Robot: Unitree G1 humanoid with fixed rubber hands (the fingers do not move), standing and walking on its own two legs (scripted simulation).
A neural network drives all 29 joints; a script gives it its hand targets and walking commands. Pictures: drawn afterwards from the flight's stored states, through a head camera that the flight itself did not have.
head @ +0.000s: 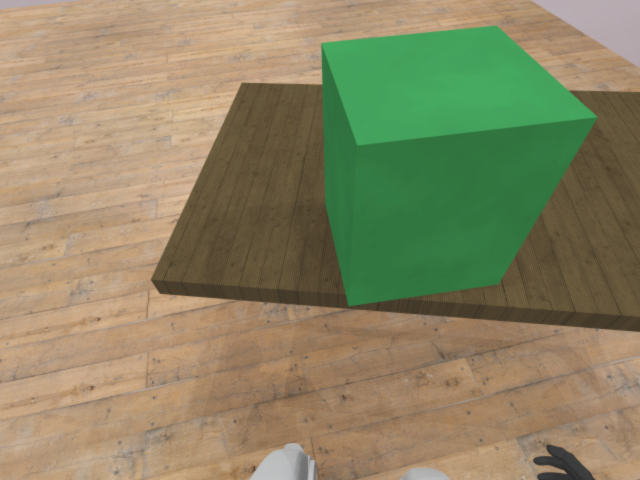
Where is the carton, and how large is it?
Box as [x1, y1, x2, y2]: [321, 25, 597, 305]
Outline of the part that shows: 496,25 321,43 325,204 348,305 497,284 597,117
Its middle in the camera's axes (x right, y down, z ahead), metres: +0.14 -0.09 +0.54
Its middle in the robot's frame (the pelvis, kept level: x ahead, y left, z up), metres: +0.49 -0.11 +0.11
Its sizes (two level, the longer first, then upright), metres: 0.234 0.219 0.290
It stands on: a table, 0.70 m high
